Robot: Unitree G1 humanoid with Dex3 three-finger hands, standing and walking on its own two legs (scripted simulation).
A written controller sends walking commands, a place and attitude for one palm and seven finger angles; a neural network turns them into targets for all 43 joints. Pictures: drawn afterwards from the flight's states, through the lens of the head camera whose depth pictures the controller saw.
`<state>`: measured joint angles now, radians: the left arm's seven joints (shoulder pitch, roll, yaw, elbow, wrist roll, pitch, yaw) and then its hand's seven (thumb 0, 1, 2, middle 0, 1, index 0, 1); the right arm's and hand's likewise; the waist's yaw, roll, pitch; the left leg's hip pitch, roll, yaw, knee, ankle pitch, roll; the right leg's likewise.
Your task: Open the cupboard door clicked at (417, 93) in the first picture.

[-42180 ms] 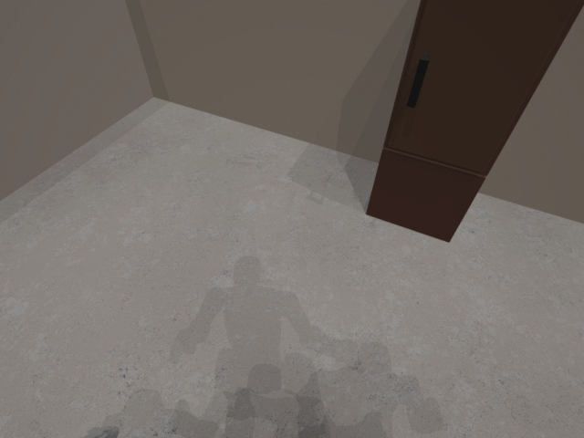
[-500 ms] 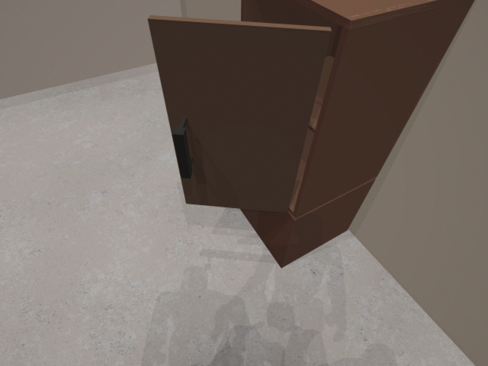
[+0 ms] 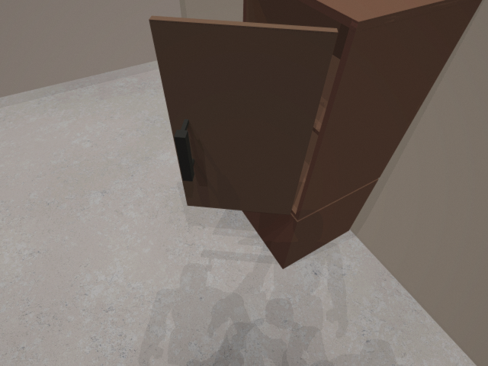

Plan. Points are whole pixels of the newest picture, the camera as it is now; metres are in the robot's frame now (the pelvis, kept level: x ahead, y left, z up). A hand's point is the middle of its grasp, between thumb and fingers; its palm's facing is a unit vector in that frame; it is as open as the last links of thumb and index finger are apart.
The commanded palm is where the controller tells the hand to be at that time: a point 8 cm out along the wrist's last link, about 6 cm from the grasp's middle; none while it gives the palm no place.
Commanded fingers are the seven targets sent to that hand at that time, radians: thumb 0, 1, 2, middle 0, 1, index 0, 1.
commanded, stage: shuffle to correct the standing spot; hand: left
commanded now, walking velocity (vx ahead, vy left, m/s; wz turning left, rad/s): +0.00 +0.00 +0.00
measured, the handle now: (187, 150) +0.61 +0.19 -0.05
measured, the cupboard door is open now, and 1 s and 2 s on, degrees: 54 54 54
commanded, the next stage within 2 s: come to a stop and stand still in 0.22 s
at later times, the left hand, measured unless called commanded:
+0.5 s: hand out of the picture +0.03 +0.20 -0.19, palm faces +0.02 -0.99 -0.16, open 7.4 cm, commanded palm none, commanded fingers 0.00 0.90 0.90 -0.20 -0.30 -0.20 -0.30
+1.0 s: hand out of the picture +0.12 +0.21 -0.19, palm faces +0.02 -0.98 -0.19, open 7.3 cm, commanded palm none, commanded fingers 0.00 0.90 0.90 -0.20 -0.30 -0.20 -0.30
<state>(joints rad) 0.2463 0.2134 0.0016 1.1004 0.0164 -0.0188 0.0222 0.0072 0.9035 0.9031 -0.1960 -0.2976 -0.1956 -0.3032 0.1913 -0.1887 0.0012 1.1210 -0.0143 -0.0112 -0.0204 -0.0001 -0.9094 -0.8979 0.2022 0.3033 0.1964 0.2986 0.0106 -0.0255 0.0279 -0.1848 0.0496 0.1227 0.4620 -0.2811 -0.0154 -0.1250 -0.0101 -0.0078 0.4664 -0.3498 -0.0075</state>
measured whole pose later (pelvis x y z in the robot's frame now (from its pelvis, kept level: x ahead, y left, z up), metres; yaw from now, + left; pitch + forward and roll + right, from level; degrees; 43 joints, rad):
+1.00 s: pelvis +0.06 +0.03 -0.02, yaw +0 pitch -1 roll +0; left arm 0.21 0.19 0.02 0.98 0.02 0.03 0.04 0.00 0.92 0.90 -0.20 -0.30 -0.20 -0.30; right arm 0.21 -0.17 -0.03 0.93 -0.02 0.02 -0.01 0.00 -0.91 -0.90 0.20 0.30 0.19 0.30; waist 0.01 -0.04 0.03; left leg -0.26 0.01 0.10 0.68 -0.39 0.03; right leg -0.39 -0.07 -0.06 0.65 -0.23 0.01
